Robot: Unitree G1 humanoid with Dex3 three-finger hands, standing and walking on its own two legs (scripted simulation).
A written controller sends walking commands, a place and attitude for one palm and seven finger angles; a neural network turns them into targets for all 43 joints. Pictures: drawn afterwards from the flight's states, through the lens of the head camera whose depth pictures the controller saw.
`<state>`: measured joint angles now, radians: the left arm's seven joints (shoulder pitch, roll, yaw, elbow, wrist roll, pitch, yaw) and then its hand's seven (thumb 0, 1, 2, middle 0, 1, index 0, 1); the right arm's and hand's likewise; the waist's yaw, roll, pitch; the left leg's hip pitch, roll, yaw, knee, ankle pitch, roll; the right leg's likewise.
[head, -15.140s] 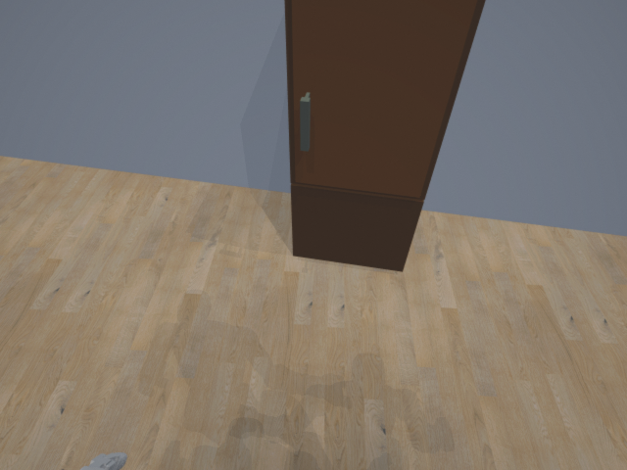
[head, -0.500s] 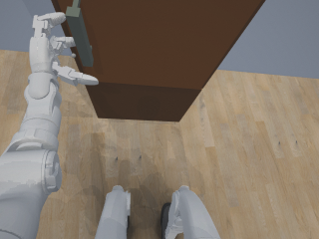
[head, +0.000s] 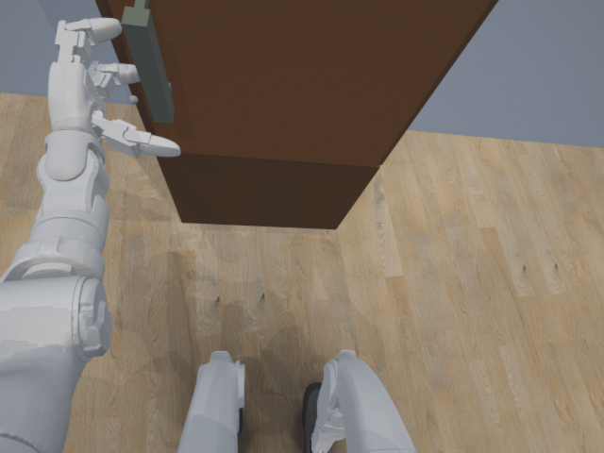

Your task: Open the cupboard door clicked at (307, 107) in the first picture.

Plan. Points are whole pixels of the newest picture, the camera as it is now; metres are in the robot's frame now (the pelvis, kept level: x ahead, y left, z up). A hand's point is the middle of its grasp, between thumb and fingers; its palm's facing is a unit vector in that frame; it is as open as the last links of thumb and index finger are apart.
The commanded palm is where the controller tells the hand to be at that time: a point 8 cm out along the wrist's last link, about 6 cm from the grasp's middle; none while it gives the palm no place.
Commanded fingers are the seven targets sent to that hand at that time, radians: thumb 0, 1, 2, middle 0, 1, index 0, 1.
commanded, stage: move the hooked fingers beside the handle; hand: left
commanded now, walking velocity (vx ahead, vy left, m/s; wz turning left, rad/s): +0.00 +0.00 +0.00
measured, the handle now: (154, 61) +0.58 +0.19 +0.05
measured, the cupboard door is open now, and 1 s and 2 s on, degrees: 0 0 0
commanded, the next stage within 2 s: none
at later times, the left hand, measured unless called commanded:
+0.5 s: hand (125, 95) +0.53 +0.22 +0.04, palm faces +0.07 -1.00 -0.02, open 14.8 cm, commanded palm +0.52 +0.20 +0.04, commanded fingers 0.00 -0.50 0.30 -0.30 -1.20 -0.30 -1.20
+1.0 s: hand (118, 93) +0.53 +0.22 +0.04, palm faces +0.04 -1.00 -0.02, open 14.4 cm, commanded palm +0.52 +0.24 +0.04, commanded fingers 0.00 -0.50 0.30 -0.30 -1.20 -0.30 -1.20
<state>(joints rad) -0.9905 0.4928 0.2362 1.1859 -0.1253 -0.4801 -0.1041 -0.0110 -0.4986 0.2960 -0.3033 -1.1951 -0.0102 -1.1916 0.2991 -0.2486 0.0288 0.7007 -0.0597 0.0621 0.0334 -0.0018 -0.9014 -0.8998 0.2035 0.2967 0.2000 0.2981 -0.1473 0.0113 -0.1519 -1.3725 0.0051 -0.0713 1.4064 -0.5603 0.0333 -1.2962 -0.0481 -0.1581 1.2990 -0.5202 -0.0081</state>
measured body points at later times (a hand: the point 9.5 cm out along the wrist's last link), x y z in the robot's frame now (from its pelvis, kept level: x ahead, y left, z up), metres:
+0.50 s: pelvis +0.00 +0.00 +0.00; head +0.18 +0.05 +0.41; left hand +0.52 +0.27 +0.05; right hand +0.03 -0.27 -0.11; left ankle +0.04 +0.09 -0.59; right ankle +0.04 -0.13 -0.59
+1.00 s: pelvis +0.01 +0.00 +0.00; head +0.19 +0.04 +0.41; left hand +0.52 +0.28 +0.05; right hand +0.04 -0.27 -0.10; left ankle +0.04 +0.09 -0.59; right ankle +0.04 -0.13 -0.59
